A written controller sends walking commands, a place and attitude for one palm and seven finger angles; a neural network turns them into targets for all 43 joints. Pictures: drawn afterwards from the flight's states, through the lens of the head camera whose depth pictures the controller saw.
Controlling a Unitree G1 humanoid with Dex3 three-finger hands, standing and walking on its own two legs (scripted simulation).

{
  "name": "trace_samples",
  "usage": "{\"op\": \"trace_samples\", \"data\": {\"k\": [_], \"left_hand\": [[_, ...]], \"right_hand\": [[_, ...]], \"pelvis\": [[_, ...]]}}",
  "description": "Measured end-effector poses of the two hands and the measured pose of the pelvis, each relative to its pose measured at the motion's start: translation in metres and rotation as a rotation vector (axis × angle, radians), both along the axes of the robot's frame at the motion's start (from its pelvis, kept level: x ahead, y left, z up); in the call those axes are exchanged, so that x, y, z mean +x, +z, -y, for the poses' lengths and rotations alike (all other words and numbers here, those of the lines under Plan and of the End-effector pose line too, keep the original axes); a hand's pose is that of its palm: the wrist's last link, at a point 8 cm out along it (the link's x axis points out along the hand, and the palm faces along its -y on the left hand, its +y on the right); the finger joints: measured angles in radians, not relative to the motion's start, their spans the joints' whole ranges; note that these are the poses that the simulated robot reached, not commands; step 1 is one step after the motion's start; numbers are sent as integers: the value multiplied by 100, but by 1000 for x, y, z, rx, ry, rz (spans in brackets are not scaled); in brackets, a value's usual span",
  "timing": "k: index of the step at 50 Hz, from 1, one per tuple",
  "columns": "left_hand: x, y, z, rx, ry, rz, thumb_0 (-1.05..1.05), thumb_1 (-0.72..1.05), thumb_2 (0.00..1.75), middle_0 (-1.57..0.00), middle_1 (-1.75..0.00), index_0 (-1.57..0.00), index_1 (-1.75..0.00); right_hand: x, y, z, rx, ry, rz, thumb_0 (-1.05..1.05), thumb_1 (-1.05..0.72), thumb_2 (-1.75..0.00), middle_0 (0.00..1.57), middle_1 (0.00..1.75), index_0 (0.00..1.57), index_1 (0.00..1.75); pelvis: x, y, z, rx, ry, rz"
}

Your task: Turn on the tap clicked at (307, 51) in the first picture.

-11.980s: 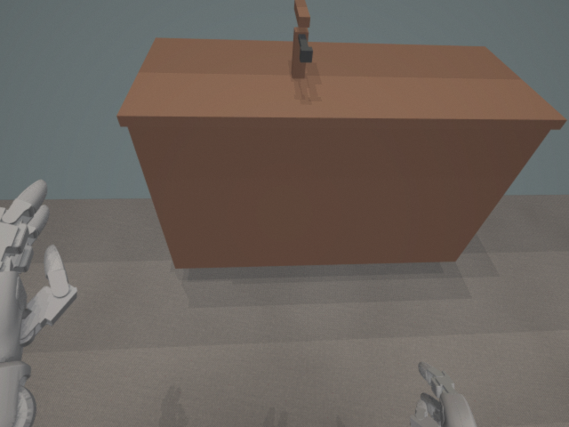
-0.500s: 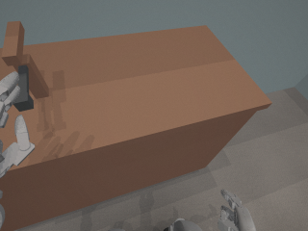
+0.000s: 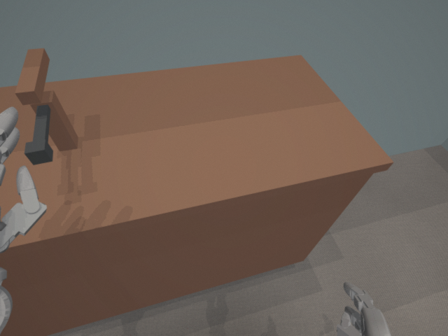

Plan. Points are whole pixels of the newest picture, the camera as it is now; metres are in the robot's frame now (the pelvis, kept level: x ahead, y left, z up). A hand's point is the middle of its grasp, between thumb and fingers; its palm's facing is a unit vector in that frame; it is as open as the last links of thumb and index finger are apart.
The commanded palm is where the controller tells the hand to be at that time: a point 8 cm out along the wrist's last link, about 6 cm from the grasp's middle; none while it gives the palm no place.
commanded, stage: come to a stop and stand still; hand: left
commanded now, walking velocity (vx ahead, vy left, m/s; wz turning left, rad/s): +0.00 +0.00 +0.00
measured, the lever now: (39, 152) +0.34 +0.34 +0.13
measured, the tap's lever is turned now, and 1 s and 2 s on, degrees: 3 3 3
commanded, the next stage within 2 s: look again from close up in 0.78 s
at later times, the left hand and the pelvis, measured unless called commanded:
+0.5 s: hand (17, 187) +0.24 +0.29 +0.18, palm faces +0.45 -0.85 -0.29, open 7.4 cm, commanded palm +0.18 +0.31 +0.18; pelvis +0.01 +0.04 +0.00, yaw -2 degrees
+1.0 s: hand (38, 198) +0.24 +0.27 +0.17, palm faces +0.39 -0.86 -0.34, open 7.4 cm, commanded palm +0.19 +0.30 +0.18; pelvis +0.02 +0.03 +0.01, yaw -2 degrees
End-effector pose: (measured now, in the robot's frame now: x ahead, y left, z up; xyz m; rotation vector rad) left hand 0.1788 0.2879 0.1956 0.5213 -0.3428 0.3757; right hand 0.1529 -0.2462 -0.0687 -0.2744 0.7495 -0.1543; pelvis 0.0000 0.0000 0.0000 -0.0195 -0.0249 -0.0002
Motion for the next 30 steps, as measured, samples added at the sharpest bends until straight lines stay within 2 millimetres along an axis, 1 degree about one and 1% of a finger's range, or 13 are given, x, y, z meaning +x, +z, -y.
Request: {"op": "trace_samples", "data": {"k": [2,4,5,7,11,12,14,17,20,22,24,26,30], "left_hand": [[13,13,-24,73,16,62,1,89,90,-22,-30,-22,-30],[23,15,-44,48,59,82,1,89,90,-22,-30,-22,-30],[26,12,-49,22,69,74,1,89,90,-22,-30,-22,-30],[30,2,-46,-26,51,32,1,90,90,-21,-30,-21,-30],[24,-26,-16,-88,-79,-87,2,90,90,-20,-30,-21,-30],[22,-32,-11,-95,-105,-111,2,90,90,-21,-30,-21,-30],[18,-38,-10,-98,-130,-133,2,90,90,-21,-30,-21,-30],[16,-37,-24,-88,-100,-106,2,89,90,-22,-30,-22,-30],[17,-25,-42,-79,-36,-28,2,89,90,-22,-30,-22,-30],[19,-17,-48,-88,-8,28,2,89,90,-22,-30,-22,-30],[22,-11,-47,-104,-5,69,2,89,90,-21,-30,-22,-30],[26,-8,-41,-117,-24,84,2,90,90,-21,-30,-21,-30],[35,-15,-28,-128,-76,34,1,90,90,-21,-30,-21,-30]], "right_hand": [[1,-3,-11,7,34,-11,2,-90,-90,20,30,20,30],[2,-3,-23,42,44,4,2,-90,-90,20,30,20,30],[2,-3,-28,62,45,20,2,-90,-90,20,30,20,30],[2,-3,-40,104,42,55,2,-90,-90,20,30,20,30],[1,-4,-59,152,37,81,2,-90,-90,20,30,20,30],[0,-4,-62,154,37,76,2,-90,-90,20,30,20,30],[-1,-3,-68,146,39,60,2,-90,-90,20,30,20,30],[-1,1,-72,118,56,40,2,-90,-90,20,30,20,30],[5,4,-71,89,81,34,2,-90,-90,20,30,20,30],[10,7,-69,75,95,40,2,-90,-90,20,30,20,30],[17,9,-67,66,101,52,2,-90,-90,20,30,20,30],[23,12,-65,61,99,67,2,-90,-90,20,30,20,30],[33,17,-61,61,74,96,2,-90,-90,20,30,20,30]], "pelvis": [[-3,0,-2,8,-3,-5],[-5,1,-7,16,-20,-2],[-5,1,-11,16,-29,-1],[-4,2,-19,16,-44,1],[0,1,-32,17,-54,5],[0,1,-33,18,-55,7],[2,1,-33,17,-51,9],[4,1,-32,13,-43,11],[6,2,-32,6,-33,11],[8,2,-33,1,-32,11],[11,3,-35,-3,-32,9],[14,3,-37,-5,-34,7],[19,4,-38,-8,-40,2]]}}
